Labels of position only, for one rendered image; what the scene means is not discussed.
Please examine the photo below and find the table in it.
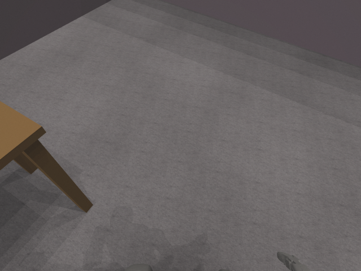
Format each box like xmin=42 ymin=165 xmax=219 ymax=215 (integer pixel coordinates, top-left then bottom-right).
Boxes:
xmin=0 ymin=101 xmax=93 ymax=213

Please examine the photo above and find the robot right hand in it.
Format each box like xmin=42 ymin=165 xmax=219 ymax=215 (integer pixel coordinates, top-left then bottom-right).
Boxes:
xmin=277 ymin=252 xmax=309 ymax=271

